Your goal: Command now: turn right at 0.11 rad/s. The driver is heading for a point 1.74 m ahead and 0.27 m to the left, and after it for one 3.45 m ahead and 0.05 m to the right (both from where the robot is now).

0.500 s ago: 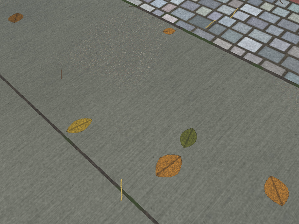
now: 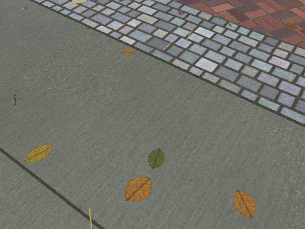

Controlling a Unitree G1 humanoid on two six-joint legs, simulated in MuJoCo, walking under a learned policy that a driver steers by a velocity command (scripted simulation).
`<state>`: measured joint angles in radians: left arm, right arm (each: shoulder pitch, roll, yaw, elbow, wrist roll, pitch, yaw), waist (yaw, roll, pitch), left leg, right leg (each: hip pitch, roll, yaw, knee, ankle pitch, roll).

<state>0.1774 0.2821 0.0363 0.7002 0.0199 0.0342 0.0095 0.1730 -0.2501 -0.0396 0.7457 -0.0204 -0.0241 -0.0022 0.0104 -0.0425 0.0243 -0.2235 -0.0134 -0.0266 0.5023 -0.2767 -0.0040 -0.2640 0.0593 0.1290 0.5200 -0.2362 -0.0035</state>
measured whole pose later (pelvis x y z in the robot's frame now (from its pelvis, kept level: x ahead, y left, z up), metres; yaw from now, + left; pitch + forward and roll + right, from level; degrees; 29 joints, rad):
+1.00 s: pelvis +0.01 +0.03 +0.00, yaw +0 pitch -2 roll +0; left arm 0.23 0.24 0.04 0.96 0.01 0.02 0.05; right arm 0.21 -0.25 0.00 0.96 0.00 -0.03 -0.01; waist 0.00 0.00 0.04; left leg -0.16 -0.04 -0.02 0.48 -0.28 0.04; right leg -0.19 0.02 0.14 0.46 -0.25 0.03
